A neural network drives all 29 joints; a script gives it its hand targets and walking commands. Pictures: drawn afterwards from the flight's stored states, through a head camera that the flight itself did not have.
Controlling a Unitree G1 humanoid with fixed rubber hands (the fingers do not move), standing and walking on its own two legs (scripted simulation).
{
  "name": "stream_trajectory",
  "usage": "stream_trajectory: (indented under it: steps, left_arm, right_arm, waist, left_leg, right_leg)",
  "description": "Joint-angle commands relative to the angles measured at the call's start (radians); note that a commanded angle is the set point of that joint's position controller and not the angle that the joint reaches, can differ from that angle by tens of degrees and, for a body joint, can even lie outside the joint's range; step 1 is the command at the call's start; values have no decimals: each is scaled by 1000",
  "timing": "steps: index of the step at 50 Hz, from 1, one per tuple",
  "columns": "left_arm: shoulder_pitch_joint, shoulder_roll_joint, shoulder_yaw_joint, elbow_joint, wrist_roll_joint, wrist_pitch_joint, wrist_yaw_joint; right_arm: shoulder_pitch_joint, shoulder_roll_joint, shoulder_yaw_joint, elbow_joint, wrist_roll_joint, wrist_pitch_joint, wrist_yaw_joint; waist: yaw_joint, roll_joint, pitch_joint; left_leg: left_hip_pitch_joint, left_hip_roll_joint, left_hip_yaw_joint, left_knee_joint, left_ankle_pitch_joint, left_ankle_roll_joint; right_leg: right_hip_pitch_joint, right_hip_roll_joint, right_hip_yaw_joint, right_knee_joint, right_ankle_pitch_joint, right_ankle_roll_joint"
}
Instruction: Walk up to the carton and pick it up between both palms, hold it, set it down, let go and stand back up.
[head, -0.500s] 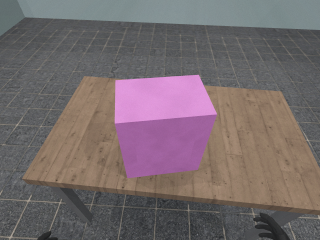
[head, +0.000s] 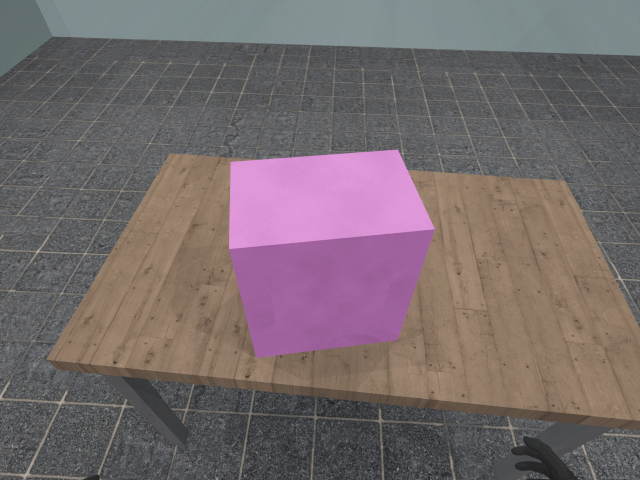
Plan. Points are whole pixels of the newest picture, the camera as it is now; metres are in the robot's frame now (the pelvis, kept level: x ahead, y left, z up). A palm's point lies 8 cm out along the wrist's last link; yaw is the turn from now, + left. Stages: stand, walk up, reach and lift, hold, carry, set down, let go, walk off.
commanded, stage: stand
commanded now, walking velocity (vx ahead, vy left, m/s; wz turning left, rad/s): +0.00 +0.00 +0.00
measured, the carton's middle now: (322, 260) +0.44 +0.03 -0.01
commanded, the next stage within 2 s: none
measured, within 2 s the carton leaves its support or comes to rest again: neither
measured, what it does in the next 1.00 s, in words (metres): stands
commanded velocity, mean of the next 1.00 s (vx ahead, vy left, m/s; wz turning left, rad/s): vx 0.00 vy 0.00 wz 0.00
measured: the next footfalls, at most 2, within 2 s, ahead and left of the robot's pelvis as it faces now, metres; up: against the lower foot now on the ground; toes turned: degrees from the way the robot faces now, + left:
none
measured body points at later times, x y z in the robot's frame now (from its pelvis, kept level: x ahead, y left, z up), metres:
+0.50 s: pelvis -0.01 +0.00 +0.00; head -0.01 +0.00 +0.45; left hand +0.06 +0.33 -0.11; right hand +0.13 -0.29 -0.10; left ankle -0.03 +0.14 -0.74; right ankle +0.01 -0.10 -0.74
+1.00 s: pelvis -0.01 +0.00 +0.00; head -0.02 -0.01 +0.45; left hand +0.05 +0.33 -0.11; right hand +0.12 -0.30 -0.11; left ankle -0.03 +0.14 -0.74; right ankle +0.01 -0.10 -0.74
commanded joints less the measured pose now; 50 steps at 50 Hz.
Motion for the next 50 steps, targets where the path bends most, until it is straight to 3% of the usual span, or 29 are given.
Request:
stream_trajectory:
  steps: [1,3,7,9,10,13,14,15,17,18,19,22,25,27,31,32,33,36,37,38,39,40,41,42,43,47,48,49,50]
  left_arm:
    - [-102,166,-11,-41,9,-21,-1]
    - [-104,173,0,-32,3,-23,0]
    - [-81,185,-22,-9,13,-12,4]
    - [-69,177,-21,-5,5,-12,2]
    - [-84,199,-14,-7,14,-14,13]
    - [-132,213,-2,-6,10,-7,16]
    - [-93,201,-10,-5,1,-5,13]
    - [-110,191,-2,2,-8,-5,14]
    - [-91,196,-5,14,8,-8,9]
    - [-101,184,-15,10,10,-9,9]
    - [-106,199,-1,0,11,-13,11]
    - [-81,178,-18,23,0,-9,12]
    - [-89,182,-10,13,5,-19,7]
    - [-113,183,-6,31,13,-9,13]
    - [-76,173,-17,28,2,-3,8]
    - [-78,218,-4,31,5,-5,5]
    - [-93,170,-16,28,0,-8,7]
    - [-112,178,-16,33,6,-17,10]
    - [-62,162,-24,35,-6,-6,8]
    - [-72,180,-7,31,3,-16,6]
    - [-101,208,-6,31,14,-16,6]
    - [-111,169,-14,30,7,-18,16]
    - [-97,209,-3,40,13,-14,17]
    - [-98,209,-7,43,3,-11,20]
    - [-94,192,-11,36,0,-12,11]
    - [-73,171,-16,42,3,-9,14]
    - [-108,190,-9,34,1,-12,18]
    - [-100,152,-20,35,-3,-4,11]
    - [-99,168,-19,44,4,1,8]
  right_arm:
    - [-54,-166,-42,19,11,-11,-11]
    - [-66,-174,-40,12,13,-7,-5]
    - [-90,-176,-46,3,9,-2,-16]
    - [-51,-162,-40,11,24,-4,-14]
    - [-52,-159,-36,3,14,-6,-8]
    - [-75,-186,-53,14,8,-4,-14]
    - [-73,-184,-41,18,2,-5,-16]
    - [-60,-183,-50,18,7,-8,-14]
    - [-73,-159,-40,19,6,-5,-19]
    - [-68,-178,-45,25,-8,-6,-21]
    - [-103,-189,-45,9,13,-7,-14]
    - [-59,-175,-40,34,1,-12,-17]
    - [-83,-175,-33,34,7,-13,-5]
    - [-108,-151,-41,43,9,-13,-13]
    - [-86,-178,-40,43,8,-4,-10]
    - [-92,-186,-49,38,12,-2,-17]
    - [-78,-197,-46,47,5,-3,-19]
    - [-55,-185,-44,60,4,-13,-10]
    - [-48,-200,-40,57,2,-11,-12]
    - [-83,-173,-37,48,9,-13,-14]
    - [-85,-152,-27,59,13,-4,-16]
    - [-77,-184,-50,61,17,-10,-12]
    - [-42,-141,-34,54,8,-11,-10]
    - [-91,-173,-38,52,5,-21,-5]
    - [-82,-174,-32,66,7,-14,-11]
    - [-73,-187,-37,67,12,-17,-17]
    - [-68,-149,-29,77,17,-16,-17]
    - [-98,-212,-40,62,4,-24,-18]
    - [-76,-182,-43,53,12,-21,-15]
  waist:
    - [-77,37,-85]
    - [-66,86,-59]
    - [-52,68,-64]
    - [-65,0,-41]
    - [-47,37,-37]
    - [-83,62,-19]
    - [-66,5,-52]
    - [-70,55,-31]
    - [-69,1,-60]
    - [-69,84,-15]
    - [-51,29,-37]
    - [-57,93,1]
    - [-40,24,-16]
    - [-68,21,-58]
    - [-46,80,-31]
    - [-61,-9,-1]
    - [-46,50,2]
    - [-74,19,-29]
    - [-53,109,-35]
    - [-44,102,-36]
    - [-52,-27,-26]
    - [-62,66,-31]
    - [-70,12,-55]
    - [-78,72,-12]
    - [-56,22,-72]
    - [-64,44,-75]
    - [-61,-24,-37]
    - [-53,48,-46]
    - [-80,21,-46]
  left_leg:
    - [-17,78,-62,-73,286,69]
    - [-12,79,-52,-76,316,62]
    - [-36,72,-65,-81,293,68]
    - [-61,81,-96,-97,226,82]
    - [-46,67,-70,-102,211,68]
    - [-58,71,-84,-97,143,73]
    - [-28,78,-83,-105,171,84]
    - [-25,75,-71,-95,232,72]
    - [2,84,-52,-96,176,82]
    - [-54,92,-82,-100,188,87]
    - [-68,74,-73,-134,179,71]
    - [-34,79,-72,-95,263,76]
    - [-59,87,-58,-100,248,81]
    - [14,84,-57,-110,185,70]
    - [-67,76,-55,-86,179,72]
    - [-79,80,-82,-111,120,84]
    - [-87,86,-73,-114,148,88]
    - [-28,84,-72,-128,212,78]
    - [-1,84,-58,-96,251,82]
    - [-32,88,-58,-102,242,75]
    - [-47,99,-77,-128,251,72]
    - [-37,75,-56,-119,186,67]
    - [1,85,-58,-136,197,68]
    - [-33,82,-66,-125,178,74]
    - [-5,85,-82,-140,197,77]
    - [9,83,-73,-115,214,81]
    - [-20,101,-94,-146,192,84]
    - [-29,91,-69,-118,224,76]
    - [9,82,-73,-116,220,77]
  right_leg:
    - [86,-135,112,-57,254,-18]
    - [65,-149,130,-69,280,-16]
    - [91,-162,123,-53,287,-23]
    - [86,-159,108,-65,258,-28]
    - [67,-154,116,-64,218,-13]
    - [50,-156,142,-108,196,-24]
    - [73,-165,129,-84,188,-22]
    - [32,-155,145,-85,159,-31]
    - [38,-152,152,-94,179,-26]
    - [65,-155,138,-97,215,-28]
    - [72,-152,132,-72,223,-28]
    - [52,-178,153,-77,223,-37]
    - [77,-151,120,-61,282,-21]
    - [44,-164,145,-90,224,-38]
    - [78,-159,136,-100,189,-22]
    - [63,-156,126,-93,169,-22]
    - [60,-175,162,-101,169,-20]
    - [53,-157,128,-90,198,-23]
    - [61,-158,134,-104,222,-28]
    - [67,-163,136,-88,222,-29]
    - [61,-144,118,-70,228,-16]
    - [75,-159,146,-95,246,-20]
    - [48,-163,149,-71,204,-29]
    - [38,-147,127,-83,195,-24]
    - [76,-156,139,-92,189,-20]
    - [77,-158,141,-93,226,-29]
    - [68,-157,143,-89,228,-24]
    - [72,-155,123,-87,224,-22]
    - [44,-162,137,-87,224,-33]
